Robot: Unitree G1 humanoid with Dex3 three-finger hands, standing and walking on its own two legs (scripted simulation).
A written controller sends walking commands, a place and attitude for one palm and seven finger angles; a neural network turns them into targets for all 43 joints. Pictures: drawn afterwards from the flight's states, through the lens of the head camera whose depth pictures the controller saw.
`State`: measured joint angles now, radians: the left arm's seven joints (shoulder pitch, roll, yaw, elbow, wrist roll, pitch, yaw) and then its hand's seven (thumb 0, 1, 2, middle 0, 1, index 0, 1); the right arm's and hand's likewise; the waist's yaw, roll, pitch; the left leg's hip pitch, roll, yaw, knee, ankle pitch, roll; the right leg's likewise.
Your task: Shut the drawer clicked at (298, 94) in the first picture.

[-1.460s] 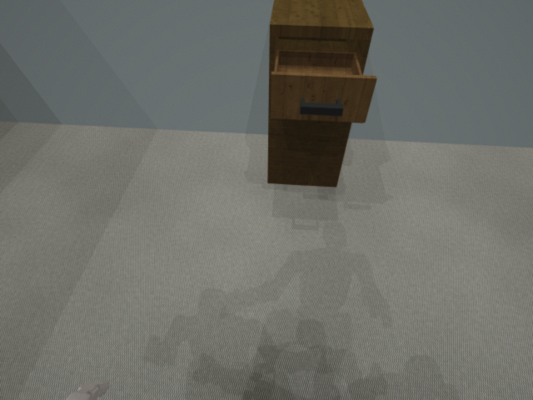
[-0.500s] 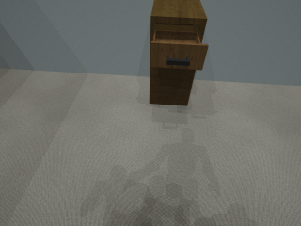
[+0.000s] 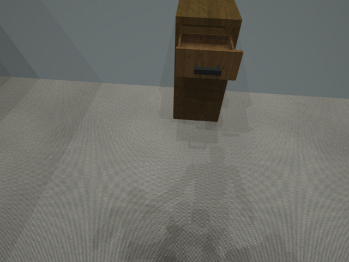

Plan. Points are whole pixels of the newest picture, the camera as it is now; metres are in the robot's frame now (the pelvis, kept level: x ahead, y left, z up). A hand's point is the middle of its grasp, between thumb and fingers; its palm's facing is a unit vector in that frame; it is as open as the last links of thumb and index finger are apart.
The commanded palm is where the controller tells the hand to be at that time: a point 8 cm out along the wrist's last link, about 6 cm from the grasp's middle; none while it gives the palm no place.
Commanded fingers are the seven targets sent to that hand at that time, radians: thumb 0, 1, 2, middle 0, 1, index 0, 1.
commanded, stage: walk to a spot facing it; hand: left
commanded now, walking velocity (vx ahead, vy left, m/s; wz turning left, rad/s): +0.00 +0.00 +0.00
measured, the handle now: (207, 68) +1.01 -0.11 -0.09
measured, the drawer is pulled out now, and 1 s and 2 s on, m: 0.30 0.30 0.30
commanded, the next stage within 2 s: none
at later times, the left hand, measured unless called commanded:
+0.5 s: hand out of the picture +0.06 +0.18 -0.18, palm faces -0.14 -0.95 -0.26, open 7.4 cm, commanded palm none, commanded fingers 0.00 0.90 0.90 -0.20 -0.30 -0.20 -0.30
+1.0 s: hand out of the picture +0.12 +0.18 -0.17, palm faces -0.26 -0.94 -0.20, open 7.4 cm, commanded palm none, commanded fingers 0.00 0.90 0.90 -0.20 -0.30 -0.20 -0.30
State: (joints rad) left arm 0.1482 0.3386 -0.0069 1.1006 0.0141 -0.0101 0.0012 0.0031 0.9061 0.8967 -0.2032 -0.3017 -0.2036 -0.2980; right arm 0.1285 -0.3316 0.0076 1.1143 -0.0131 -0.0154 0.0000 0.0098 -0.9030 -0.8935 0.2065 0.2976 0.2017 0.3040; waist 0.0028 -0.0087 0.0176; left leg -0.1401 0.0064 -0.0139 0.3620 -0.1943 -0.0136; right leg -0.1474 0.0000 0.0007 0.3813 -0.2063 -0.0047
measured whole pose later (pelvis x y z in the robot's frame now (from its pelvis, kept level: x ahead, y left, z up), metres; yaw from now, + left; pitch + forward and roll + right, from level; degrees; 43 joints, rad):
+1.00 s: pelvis +0.13 -0.01 -0.01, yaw -24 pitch +2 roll -1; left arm 0.49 0.16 0.05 1.01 0.04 -0.05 0.01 0.00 0.91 0.90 -0.20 -0.30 -0.20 -0.30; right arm 0.12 -0.19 -0.06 0.90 -0.02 -0.01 0.02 0.01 -0.91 -0.89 0.20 0.30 0.20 0.30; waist 0.09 -0.01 0.00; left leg -0.51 0.05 0.01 0.78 -0.27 -0.05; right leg -0.05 0.08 0.22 0.35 -0.32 -0.03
